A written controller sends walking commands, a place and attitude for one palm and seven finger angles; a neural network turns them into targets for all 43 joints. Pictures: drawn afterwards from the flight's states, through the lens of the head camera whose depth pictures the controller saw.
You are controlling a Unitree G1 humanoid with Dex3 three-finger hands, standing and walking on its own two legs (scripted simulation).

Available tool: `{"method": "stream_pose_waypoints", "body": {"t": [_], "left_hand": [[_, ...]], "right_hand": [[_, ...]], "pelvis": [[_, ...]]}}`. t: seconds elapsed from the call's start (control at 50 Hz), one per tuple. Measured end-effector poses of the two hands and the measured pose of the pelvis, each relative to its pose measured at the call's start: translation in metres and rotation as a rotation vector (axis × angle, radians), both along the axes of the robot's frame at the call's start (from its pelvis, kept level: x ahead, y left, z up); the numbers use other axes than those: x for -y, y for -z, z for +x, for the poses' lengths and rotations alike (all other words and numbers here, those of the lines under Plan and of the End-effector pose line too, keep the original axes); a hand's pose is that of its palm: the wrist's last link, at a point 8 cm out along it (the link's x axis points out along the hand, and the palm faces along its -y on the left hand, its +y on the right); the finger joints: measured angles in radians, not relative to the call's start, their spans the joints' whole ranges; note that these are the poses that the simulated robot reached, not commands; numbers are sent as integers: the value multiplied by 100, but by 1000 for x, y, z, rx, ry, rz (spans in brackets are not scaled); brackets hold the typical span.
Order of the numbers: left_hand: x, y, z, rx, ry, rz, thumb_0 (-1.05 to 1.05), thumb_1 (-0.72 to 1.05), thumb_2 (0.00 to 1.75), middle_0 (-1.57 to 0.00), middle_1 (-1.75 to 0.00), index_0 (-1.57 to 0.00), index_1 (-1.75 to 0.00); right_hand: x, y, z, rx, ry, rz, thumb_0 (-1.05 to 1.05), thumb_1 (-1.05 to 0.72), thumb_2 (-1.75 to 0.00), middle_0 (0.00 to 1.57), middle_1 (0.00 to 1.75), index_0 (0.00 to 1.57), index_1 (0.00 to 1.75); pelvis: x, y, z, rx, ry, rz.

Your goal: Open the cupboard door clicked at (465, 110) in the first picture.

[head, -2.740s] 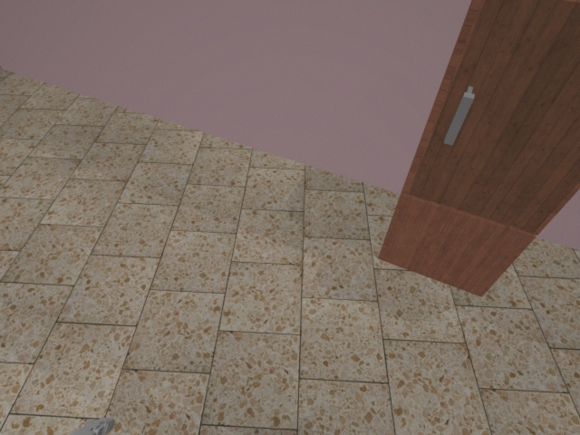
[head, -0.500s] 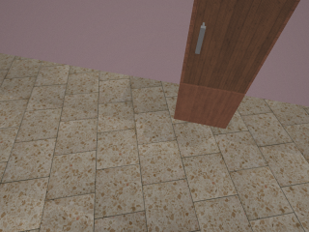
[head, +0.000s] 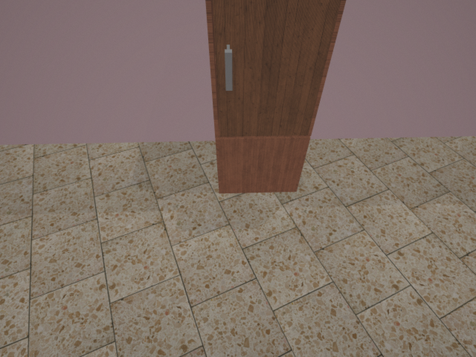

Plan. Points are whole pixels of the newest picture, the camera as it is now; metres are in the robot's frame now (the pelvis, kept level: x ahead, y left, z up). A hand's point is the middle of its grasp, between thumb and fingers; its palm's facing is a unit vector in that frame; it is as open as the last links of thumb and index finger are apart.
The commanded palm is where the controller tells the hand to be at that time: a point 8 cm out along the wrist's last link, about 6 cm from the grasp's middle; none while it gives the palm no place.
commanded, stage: take the last steps up to it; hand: left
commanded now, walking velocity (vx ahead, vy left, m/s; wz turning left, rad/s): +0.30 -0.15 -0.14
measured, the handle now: (228, 67) +0.97 +0.05 -0.01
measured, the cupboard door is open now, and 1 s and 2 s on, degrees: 0 0 0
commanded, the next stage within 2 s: come to a stop and stand still in 0.96 s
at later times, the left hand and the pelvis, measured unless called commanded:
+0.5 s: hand (147, 352) +0.17 +0.18 -0.17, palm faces -0.04 -0.99 -0.13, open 7.4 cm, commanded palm none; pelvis +0.15 +0.00 +0.02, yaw -4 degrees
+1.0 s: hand (216, 242) +0.40 +0.07 -0.16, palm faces +0.00 -0.98 -0.21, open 7.2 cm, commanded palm none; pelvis +0.34 -0.11 +0.01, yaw -1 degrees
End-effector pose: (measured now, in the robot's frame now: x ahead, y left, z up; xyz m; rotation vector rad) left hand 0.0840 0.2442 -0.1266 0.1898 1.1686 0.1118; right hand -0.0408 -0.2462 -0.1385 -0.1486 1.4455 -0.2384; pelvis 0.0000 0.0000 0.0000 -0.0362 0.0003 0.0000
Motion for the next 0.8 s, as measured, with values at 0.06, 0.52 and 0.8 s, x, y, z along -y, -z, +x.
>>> {"method": "stream_pose_waypoints", "body": {"t": [0.06,0.52,0.8], "left_hand": [[11,0,1,6,-22,-6,0,91,90,-20,-30,-20,-29],[10,14,97,-201,-7,-71,1,91,90,-20,-30,-20,-29],[106,15,293,-27,100,-26,1,91,90,-20,-30,-20,-29]], "right_hand": [[11,-5,6,-40,2,-8,1,-90,-90,20,30,20,30],[-34,-28,158,70,50,6,0,-90,-90,20,30,20,30],[19,2,169,-212,204,131,1,-90,-90,21,30,20,30]], "pelvis": [[6,-4,11,3,3,0],[0,-18,155,4,76,-9],[82,7,269,-14,73,33]]}}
